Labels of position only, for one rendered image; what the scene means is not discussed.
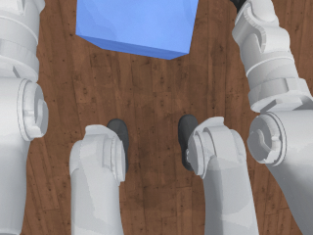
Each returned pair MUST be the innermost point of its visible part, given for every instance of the left robot forearm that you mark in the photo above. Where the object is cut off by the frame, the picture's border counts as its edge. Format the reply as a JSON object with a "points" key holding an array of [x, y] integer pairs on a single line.
{"points": [[19, 35]]}

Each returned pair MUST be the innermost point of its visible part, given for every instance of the robot right shin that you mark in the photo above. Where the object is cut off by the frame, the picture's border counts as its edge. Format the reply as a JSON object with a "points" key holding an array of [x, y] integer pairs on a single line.
{"points": [[216, 121]]}

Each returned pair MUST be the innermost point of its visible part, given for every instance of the right robot hand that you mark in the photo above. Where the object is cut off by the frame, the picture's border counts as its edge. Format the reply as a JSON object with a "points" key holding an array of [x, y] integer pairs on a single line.
{"points": [[238, 4]]}

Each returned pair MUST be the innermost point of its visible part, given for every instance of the carton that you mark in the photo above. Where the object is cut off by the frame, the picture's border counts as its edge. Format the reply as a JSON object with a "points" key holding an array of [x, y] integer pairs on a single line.
{"points": [[154, 28]]}

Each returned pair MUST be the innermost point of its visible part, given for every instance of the right robot forearm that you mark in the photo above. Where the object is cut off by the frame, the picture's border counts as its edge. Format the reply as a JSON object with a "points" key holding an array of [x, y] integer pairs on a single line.
{"points": [[265, 51]]}

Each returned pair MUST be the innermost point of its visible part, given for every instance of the robot left upper arm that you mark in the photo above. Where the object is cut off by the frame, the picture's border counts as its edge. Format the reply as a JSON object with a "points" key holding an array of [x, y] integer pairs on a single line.
{"points": [[24, 116]]}

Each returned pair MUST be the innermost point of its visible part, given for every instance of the robot right upper arm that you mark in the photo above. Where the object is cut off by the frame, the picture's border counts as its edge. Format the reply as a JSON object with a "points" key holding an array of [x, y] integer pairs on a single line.
{"points": [[283, 141]]}

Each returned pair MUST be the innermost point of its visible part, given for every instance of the robot right foot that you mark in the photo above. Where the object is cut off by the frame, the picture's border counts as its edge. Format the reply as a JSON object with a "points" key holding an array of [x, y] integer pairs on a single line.
{"points": [[186, 125]]}

